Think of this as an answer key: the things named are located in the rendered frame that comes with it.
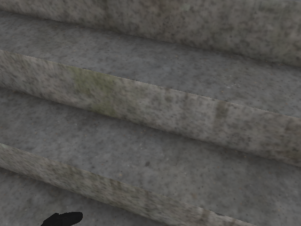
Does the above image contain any robot left hand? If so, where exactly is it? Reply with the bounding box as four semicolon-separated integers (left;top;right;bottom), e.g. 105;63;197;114
40;212;83;226

